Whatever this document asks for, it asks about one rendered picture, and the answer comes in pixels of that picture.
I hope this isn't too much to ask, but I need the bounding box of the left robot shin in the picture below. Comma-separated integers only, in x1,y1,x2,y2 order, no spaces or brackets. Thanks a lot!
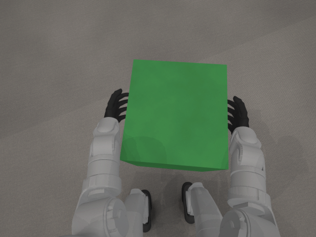
130,189,148,223

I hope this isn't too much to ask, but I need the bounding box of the robot right upper arm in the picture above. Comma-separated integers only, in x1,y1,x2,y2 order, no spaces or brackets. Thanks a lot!
218,209,280,237

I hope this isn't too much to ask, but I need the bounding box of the left robot hand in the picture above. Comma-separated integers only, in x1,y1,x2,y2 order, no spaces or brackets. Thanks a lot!
104,89,129,123

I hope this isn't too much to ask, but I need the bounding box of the right robot hand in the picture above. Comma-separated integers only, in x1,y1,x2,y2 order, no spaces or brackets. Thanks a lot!
228,96,249,134

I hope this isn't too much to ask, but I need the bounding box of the left robot forearm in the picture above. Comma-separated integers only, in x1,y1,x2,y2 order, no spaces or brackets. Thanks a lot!
72,117,121,232

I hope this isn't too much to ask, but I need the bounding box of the robot left thigh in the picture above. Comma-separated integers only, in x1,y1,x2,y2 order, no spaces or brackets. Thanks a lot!
124,194,149,237

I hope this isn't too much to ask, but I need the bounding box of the right robot forearm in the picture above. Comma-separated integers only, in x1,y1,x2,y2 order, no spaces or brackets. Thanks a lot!
227,126,278,229

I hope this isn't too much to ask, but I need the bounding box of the carton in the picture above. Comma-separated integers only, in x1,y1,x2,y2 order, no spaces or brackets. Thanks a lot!
120,59,229,172

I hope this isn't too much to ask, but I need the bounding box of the robot left upper arm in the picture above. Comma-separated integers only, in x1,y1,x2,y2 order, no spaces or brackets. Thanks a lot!
60,197,129,237

